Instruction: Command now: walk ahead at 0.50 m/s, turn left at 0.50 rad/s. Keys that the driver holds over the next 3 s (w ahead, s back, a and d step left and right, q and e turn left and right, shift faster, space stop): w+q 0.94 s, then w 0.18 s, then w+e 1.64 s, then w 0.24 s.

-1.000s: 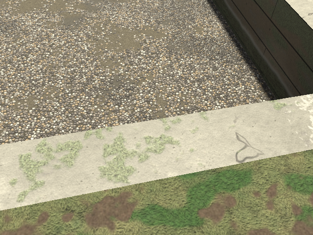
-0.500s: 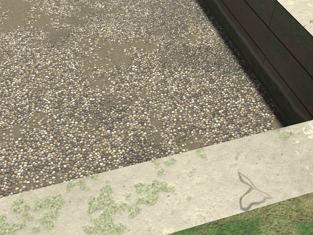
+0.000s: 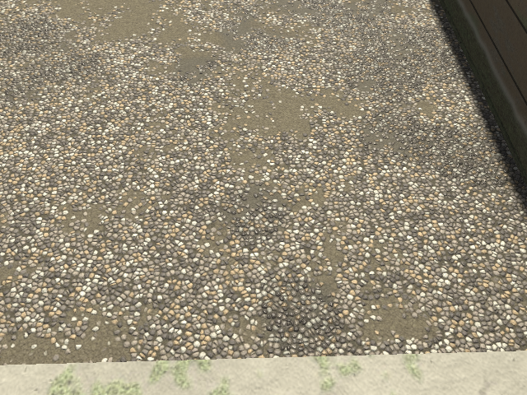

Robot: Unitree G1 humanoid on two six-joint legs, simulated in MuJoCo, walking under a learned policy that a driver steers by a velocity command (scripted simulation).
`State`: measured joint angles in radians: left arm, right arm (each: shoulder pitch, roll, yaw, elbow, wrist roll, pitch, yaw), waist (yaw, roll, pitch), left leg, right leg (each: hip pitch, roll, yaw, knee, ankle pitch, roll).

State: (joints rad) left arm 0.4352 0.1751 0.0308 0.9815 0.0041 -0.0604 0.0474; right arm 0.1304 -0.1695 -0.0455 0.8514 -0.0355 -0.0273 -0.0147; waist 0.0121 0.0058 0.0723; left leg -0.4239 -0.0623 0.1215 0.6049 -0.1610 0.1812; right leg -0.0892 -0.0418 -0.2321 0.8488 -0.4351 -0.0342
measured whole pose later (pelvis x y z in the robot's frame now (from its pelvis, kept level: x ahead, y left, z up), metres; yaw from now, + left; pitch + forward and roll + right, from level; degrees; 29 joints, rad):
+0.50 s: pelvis +0.20 +0.00 +0.01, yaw +18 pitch +1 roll +0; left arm 0.08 0.21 0.00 0.65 0.02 -0.01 0.01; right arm 0.48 -0.25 -0.05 0.74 0.00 0.03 -0.06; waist -0.09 -0.02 -0.02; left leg -0.12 -0.19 -0.21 0.55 -0.41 0.13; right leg -0.58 0.02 0.02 0.75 -0.19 0.00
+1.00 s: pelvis +0.25 +0.04 +0.01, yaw +35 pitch +1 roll -2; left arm 0.27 0.23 0.02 0.64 0.04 0.02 -0.03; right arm 0.14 -0.26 -0.02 0.59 0.00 0.10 -0.01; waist 0.03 0.03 -0.01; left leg -0.52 0.04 -0.04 0.82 -0.30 -0.01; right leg -0.36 -0.10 -0.16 0.63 -0.28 0.01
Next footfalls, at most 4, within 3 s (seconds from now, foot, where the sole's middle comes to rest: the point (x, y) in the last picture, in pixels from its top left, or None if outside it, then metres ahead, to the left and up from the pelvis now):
0.54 right None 0.39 -0.04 -0.75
1.04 left None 0.26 0.20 -0.75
1.42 right None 0.33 0.07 -0.75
1.78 left None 0.33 0.32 -0.75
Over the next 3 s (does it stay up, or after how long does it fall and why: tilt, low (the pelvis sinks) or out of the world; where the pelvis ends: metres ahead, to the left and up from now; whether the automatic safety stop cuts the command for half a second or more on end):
stays up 0.30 0.16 0.01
